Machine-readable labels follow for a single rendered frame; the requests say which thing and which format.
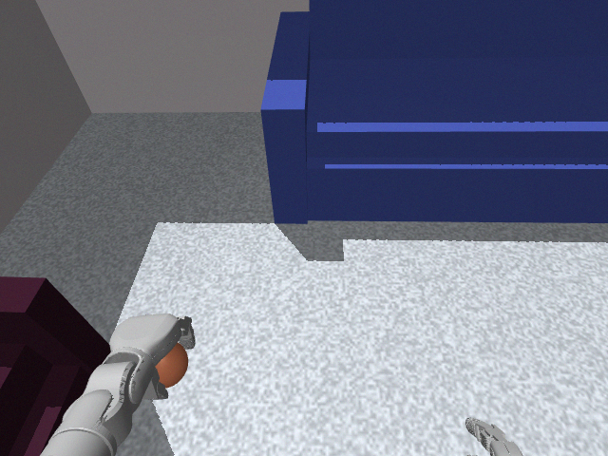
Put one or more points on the ball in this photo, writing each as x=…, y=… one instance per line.
x=173, y=366

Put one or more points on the left robot hand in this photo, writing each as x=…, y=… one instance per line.
x=156, y=335

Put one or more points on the armchair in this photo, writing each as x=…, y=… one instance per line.
x=47, y=353

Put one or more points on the right robot hand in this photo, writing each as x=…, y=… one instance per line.
x=491, y=438

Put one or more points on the sofa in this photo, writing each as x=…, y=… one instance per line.
x=439, y=110

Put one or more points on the left robot arm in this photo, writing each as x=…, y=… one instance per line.
x=101, y=419

